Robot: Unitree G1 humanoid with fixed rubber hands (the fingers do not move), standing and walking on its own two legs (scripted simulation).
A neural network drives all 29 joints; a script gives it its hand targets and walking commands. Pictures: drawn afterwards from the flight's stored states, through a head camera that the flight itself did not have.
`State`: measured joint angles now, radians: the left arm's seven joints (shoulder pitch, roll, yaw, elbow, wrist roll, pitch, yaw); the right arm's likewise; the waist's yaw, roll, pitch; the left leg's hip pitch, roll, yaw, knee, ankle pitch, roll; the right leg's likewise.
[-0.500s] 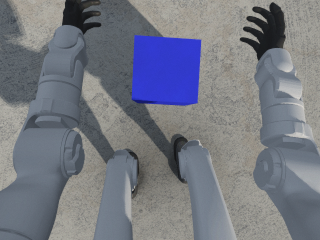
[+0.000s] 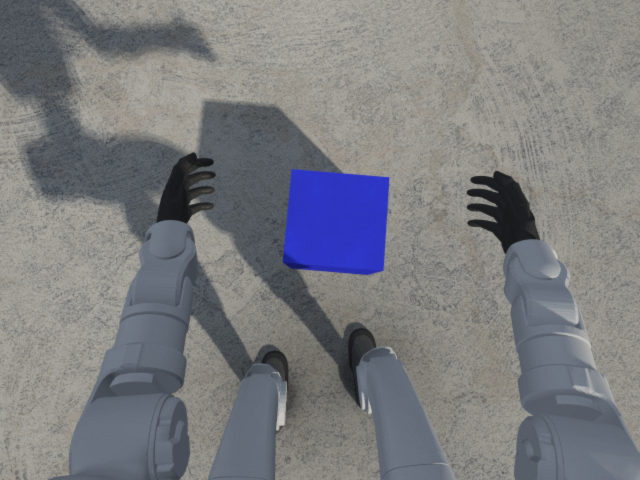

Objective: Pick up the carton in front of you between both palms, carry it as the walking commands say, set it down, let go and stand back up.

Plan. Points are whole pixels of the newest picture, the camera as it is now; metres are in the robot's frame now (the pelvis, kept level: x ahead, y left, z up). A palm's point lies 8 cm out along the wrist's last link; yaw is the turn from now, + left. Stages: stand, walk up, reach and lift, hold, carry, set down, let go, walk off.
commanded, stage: let go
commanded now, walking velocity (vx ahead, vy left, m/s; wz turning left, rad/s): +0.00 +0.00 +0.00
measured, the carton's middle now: (334, 228) +0.46 -0.05 -0.57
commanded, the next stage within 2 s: stand in 1.04 s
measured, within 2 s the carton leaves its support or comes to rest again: neither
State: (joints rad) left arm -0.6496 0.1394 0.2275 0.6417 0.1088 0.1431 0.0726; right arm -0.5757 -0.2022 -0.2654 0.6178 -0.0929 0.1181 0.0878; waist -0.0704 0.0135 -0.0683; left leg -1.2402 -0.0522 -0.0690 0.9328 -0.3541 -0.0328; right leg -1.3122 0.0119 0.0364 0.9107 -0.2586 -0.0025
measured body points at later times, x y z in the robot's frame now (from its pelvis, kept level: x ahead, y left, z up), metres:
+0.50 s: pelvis +0.06 +0.01 +0.08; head +0.14 +0.01 +0.52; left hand +0.28 +0.23 -0.01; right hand +0.23 -0.23 +0.00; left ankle +0.02 +0.13 -0.66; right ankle +0.06 -0.11 -0.66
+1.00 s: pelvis +0.06 +0.02 +0.08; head +0.07 +0.01 +0.53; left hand +0.24 +0.24 +0.00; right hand +0.23 -0.23 +0.01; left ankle +0.02 +0.13 -0.66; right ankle +0.06 -0.11 -0.66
